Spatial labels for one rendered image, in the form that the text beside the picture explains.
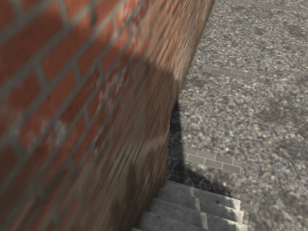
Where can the stairs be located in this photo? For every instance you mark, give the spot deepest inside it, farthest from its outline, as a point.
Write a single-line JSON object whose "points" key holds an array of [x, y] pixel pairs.
{"points": [[178, 207]]}

